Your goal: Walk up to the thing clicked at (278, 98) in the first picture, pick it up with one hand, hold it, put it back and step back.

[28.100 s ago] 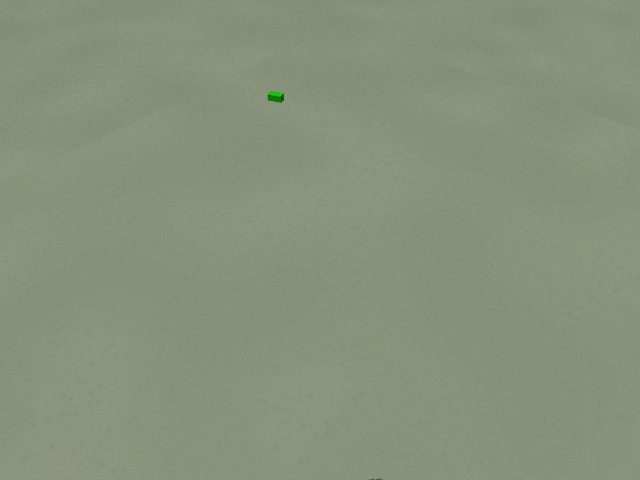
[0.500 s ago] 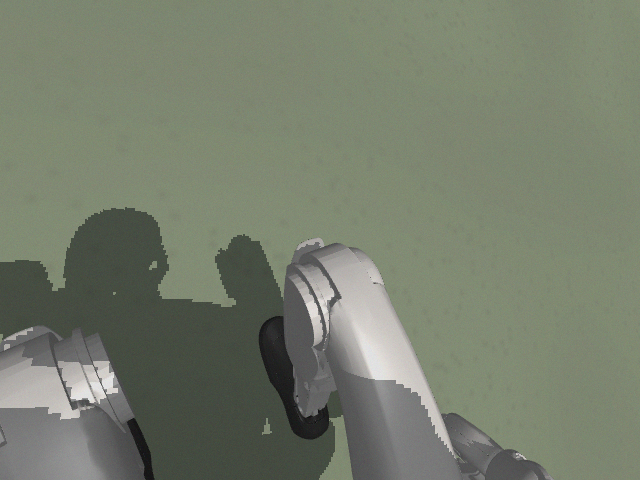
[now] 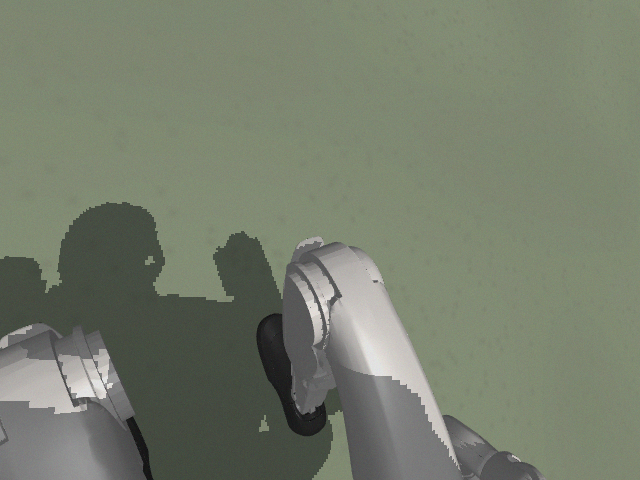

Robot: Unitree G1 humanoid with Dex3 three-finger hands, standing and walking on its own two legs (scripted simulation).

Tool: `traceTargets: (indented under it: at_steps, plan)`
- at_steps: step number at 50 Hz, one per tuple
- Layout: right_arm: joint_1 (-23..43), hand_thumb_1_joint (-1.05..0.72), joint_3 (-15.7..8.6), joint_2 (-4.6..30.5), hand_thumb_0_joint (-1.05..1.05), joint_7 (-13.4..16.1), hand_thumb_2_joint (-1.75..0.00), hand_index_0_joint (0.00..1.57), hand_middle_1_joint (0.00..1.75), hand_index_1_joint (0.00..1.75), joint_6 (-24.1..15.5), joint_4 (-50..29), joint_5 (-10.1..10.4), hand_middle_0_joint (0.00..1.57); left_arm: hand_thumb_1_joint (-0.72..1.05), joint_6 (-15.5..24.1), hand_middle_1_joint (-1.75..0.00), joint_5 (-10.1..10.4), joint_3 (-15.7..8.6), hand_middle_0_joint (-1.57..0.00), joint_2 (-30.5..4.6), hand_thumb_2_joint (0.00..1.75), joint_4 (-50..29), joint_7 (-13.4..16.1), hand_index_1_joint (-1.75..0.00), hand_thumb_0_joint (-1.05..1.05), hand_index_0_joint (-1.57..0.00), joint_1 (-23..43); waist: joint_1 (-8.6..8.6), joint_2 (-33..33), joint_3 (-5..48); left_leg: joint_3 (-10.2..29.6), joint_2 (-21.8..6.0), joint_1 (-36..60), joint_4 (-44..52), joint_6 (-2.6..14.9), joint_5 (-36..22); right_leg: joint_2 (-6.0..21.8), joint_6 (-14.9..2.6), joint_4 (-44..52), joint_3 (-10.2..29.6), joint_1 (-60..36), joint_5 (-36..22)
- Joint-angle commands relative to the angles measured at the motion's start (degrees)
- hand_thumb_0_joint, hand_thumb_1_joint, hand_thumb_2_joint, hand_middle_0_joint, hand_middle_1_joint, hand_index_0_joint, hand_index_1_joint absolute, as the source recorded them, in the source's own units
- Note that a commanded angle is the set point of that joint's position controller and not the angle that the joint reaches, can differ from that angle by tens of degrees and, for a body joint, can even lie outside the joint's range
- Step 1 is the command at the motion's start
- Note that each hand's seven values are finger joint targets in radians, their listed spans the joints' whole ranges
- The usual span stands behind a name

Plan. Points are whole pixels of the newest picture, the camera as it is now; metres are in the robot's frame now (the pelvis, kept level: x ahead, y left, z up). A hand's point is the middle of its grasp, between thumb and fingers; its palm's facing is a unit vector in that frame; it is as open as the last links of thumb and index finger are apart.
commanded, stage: close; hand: left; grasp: from above
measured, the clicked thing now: out of the picture +0.44 +0.32 -0.28
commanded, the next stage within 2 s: settle in 1.06 s
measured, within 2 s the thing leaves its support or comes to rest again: leaves its support in 1.42 s
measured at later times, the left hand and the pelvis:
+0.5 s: hand out of the picture +0.43 +0.31 -0.25, palm faces -0.45 -0.13 -0.88, open 9.0 cm; pelvis +0.00 +0.00 +0.00, yaw +0 degrees
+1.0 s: hand out of the picture +0.43 +0.31 -0.24, palm faces -0.44 -0.14 -0.89, open 7.7 cm; pelvis +0.00 +0.00 +0.00, yaw +0 degrees
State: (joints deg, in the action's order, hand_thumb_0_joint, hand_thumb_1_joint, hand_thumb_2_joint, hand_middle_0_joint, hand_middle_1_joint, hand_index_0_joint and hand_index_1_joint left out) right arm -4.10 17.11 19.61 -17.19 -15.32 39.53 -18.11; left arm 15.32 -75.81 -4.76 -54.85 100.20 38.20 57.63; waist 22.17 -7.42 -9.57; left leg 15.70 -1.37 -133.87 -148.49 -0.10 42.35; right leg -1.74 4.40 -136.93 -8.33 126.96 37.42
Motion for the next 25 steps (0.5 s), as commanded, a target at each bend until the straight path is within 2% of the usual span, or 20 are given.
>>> traceTargets:
  at_steps: [1, 2, 3, 4, 5, 7, 8, 9, 10, 12, 13, 14, 15, 16, 18, 20, 22, 25]
  plan:
    - [-9.5, -0.89, -5.8, 19.6, 0.00, 0.4, -0.90, 0.20, 0.30, 0.30, 0.3, 0.4, 0.3, 0.20, 0.10, -0.7, -0.55, 0.5, -0.7, -0.55, -11.5, 0.49, -4.5, 3.5, -0.53, 0.00, -0.57, 13.3, 3.28, 27.9, 34.2, -6.6, -1.0, 25.9, 17.1, 0.11, -12.2, -2.9, -4.91, 11.3, -7.7, -18.8, -13.6]
    - [-8.7, -0.89, -6.4, 20.1, 0.00, 0.6, -0.90, 0.20, 0.30, 0.30, 0.1, 0.2, 0.4, 0.20, 0.12, -1.0, -0.53, 0.5, -0.2, -0.56, -11.5, 0.48, -5.5, 3.4, -0.51, 0.00, -0.58, 14.1, 3.02, 28.5, 34.5, -6.7, -1.0, 26.6, 17.0, 0.00, -11.7, -2.7, -4.96, 10.8, -7.5, -18.0, -13.3]
    - [-9.2, -0.89, -6.2, 19.8, 0.00, 0.6, -0.90, 0.20, 0.30, 0.30, 0.1, 0.6, 0.5, 0.20, 0.13, -1.0, -0.51, 0.7, -1.5, -0.58, -12.9, 0.47, -5.7, 3.5, -0.49, 0.00, -0.60, 15.0, 2.82, 29.6, 34.6, -6.4, -1.1, 27.1, 17.4, -0.10, -12.1, -2.6, -5.02, 10.7, -7.8, -17.8, -13.2]
    - [-9.4, -0.89, -6.3, 20.0, 0.00, 0.6, -0.90, 0.20, 0.30, 0.30, 0.2, 0.3, 0.4, 0.20, 0.15, -1.1, -0.51, 0.6, -1.7, -0.59, -13.5, 0.46, -5.4, 3.5, -0.49, 0.00, -0.61, 14.7, 3.08, 29.6, 34.9, -6.4, -1.2, 27.1, 17.5, -0.11, -12.0, -2.7, -5.02, 10.9, -7.4, -18.7, -13.4]
    - [-8.5, -0.89, -6.5, 20.1, 0.00, 0.6, -0.90, 0.20, 0.30, 0.30, -0.1, 0.2, 0.5, 0.20, 0.15, -1.4, -0.49, 0.7, -0.9, -0.60, -12.5, 0.46, -5.6, 3.4, -0.48, 0.00, -0.61, 14.3, 2.92, 29.1, 34.4, -6.2, -1.2, 27.3, 17.4, -0.22, -11.7, -2.4, -4.92, 10.6, -7.4, -18.0, -13.1]
    - [-9.0, -0.89, -6.3, 19.6, 0.00, 0.5, -0.90, 0.20, 0.30, 0.30, -0.1, 0.4, 0.5, 0.20, 0.17, -1.5, -0.48, 1.0, -1.4, -0.61, -12.3, 0.44, -6.1, 3.2, -0.46, 0.00, -0.63, 14.5, 3.07, 29.1, 35.2, -6.3, -1.2, 27.2, 17.4, -0.15, -12.3, -2.8, -4.91, 11.0, -7.6, -18.5, -13.5]
    - [-8.3, -0.89, -5.9, 19.2, 0.00, 0.6, -0.90, 0.20, 0.30, 0.30, -0.4, 0.4, 0.8, 0.20, 0.18, -1.7, -0.47, 1.4, -0.5, -0.62, -11.2, 0.43, -4.6, 2.7, -0.46, 0.00, -0.63, 14.1, 3.45, 28.6, 33.5, -6.5, -1.1, 26.5, 16.9, -0.11, -11.1, -2.3, -4.84, 10.5, -7.5, -17.7, -12.9]
    - [-9.0, -0.89, -6.9, 20.3, 0.00, 0.7, -0.90, 0.20, 0.30, 0.30, -0.3, 0.1, 0.7, 0.20, 0.18, -1.7, -0.47, 1.6, -0.2, -0.62, -11.4, 0.42, -5.2, 2.5, -0.46, 0.00, -0.64, 14.7, 3.61, 29.5, 34.4, -6.8, -1.2, 26.5, 17.2, 0.01, -11.3, -2.9, -4.99, 11.6, -7.0, -19.0, -13.0]
    - [-9.6, -0.89, -6.2, 19.6, 0.00, 0.8, -0.90, 0.20, 0.30, 0.30, -0.3, 0.2, 0.8, 0.20, 0.19, -1.7, -0.46, 1.7, -1.4, -0.63, -12.9, 0.42, -4.9, 2.5, -0.45, 0.00, -0.64, 14.8, 3.42, 28.0, 34.9, -6.8, -1.1, 26.1, 16.7, 0.17, -11.5, -2.7, -4.77, 11.8, -7.2, -19.3, -13.4]
    - [-10.1, -0.89, -6.2, 19.4, 0.00, 0.9, -0.90, 0.20, 0.30, 0.30, 0.0, 1.1, 0.9, 0.20, 0.21, -1.5, -0.44, 1.7, -1.7, -0.65, -13.2, 0.41, -5.7, 2.2, -0.43, 0.00, -0.66, 15.3, 3.01, 29.7, 35.9, -6.6, -1.2, 26.7, 17.3, -0.08, -12.5, -2.7, -5.02, 11.3, -7.2, -19.9, -13.8]
    - [-9.8, -0.89, -6.2, 19.3, 0.00, 0.8, -0.90, 0.20, 0.30, 0.30, 0.1, 0.8, 0.9, 0.20, 0.21, -1.4, -0.43, 1.7, -1.8, -0.65, -13.0, 0.40, -5.9, 1.9, -0.42, 0.00, -0.66, 14.5, 2.57, 30.0, 36.6, -6.2, -1.2, 27.6, 17.4, -0.21, -13.6, -2.6, -5.03, 10.8, -7.5, -19.4, -14.6]
    - [-10.1, -0.89, -5.7, 18.9, 0.00, 0.8, -0.90, 0.20, 0.30, 0.30, 0.2, 0.7, 0.8, 0.20, 0.22, -1.5, -0.45, 1.5, -1.6, -0.65, -12.4, 0.40, -3.5, 1.5, -0.43, 0.00, -0.67, 13.2, 2.99, 29.4, 35.6, -6.4, -1.2, 27.3, 16.9, -0.19, -13.9, -2.6, -4.94, 10.3, -7.6, -19.6, -15.2]
    - [-9.8, -0.89, -5.7, 18.9, 0.00, 0.7, -0.90, 0.20, 0.30, 0.30, 0.3, 0.7, 0.7, 0.20, 0.24, -1.1, -0.45, 1.5, -0.8, -0.66, -11.7, 0.38, -4.6, 1.2, -0.43, 0.00, -0.68, 13.9, 3.05, 29.4, 35.8, -6.4, -1.2, 27.2, 16.7, -0.16, -14.4, -2.7, -4.83, 10.4, -7.7, -19.6, -15.4]
    - [-10.1, -0.89, -5.5, 19.0, 0.00, 0.6, -0.90, 0.20, 0.30, 0.30, 0.2, 0.4, 0.5, 0.20, 0.25, -0.9, -0.45, 1.6, -1.0, -0.66, -11.8, 0.37, -4.2, 1.0, -0.42, 0.00, -0.68, 13.6, 3.35, 29.4, 35.5, -6.5, -1.1, 27.5, 16.4, -0.07, -14.8, -2.6, -4.79, 10.2, -7.9, -19.7, -16.0]
    - [-9.8, -0.89, -5.5, 19.3, 0.00, 0.9, -0.90, 0.20, 0.30, 0.30, 0.4, 0.6, 0.6, 0.20, 0.27, -0.5, -0.42, 1.9, -0.9, -0.69, -12.4, 0.36, -4.8, 0.9, -0.40, 0.00, -0.71, 14.3, 3.29, 29.9, 35.0, -6.6, -1.0, 27.5, 17.0, -0.14, -14.1, -2.7, -4.91, 10.8, -7.9, -19.6, -15.3]
    - [-9.4, -0.89, -5.4, 19.3, 0.00, 1.0, -0.90, 0.20, 0.30, 0.30, 0.4, 0.3, 0.6, 0.20, 0.30, -0.2, -0.41, 1.3, -0.2, -0.71, -12.1, 0.34, -4.2, 0.5, -0.39, 0.00, -0.73, 14.2, 3.48, 30.0, 33.7, -6.3, -1.1, 27.6, 17.2, -0.27, -12.9, -2.5, -4.94, 10.4, -8.0, -18.3, -14.3]
    - [-9.0, -0.89, -5.4, 19.4, 0.00, 1.1, -0.90, 0.20, 0.30, 0.30, 0.4, 0.3, 0.4, 0.20, 0.33, -0.1, -0.41, 1.9, 0.5, -0.72, -11.5, 0.32, -5.1, 0.6, -0.38, 0.00, -0.75, 14.1, 3.46, 29.1, 33.8, -6.6, -1.0, 26.7, 17.1, -0.09, -11.7, -2.8, -4.89, 11.5, -7.8, -19.1, -13.4]
    - [-9.8, -0.89, -5.5, 19.6, 0.00, 1.1, -0.90, 0.20, 0.30, 0.30, 0.6, 0.1, 0.6, 0.20, 0.36, 0.2, -0.37, 1.4, -0.6, -0.76, -13.3, 0.30, -6.0, 0.9, -0.34, 0.00, -0.78, 14.3, 2.83, 29.2, 34.7, -6.4, -1.0, 27.1, 17.3, -0.06, -12.1, -2.5, -4.87, 11.2, -7.7, -19.2, -13.6]
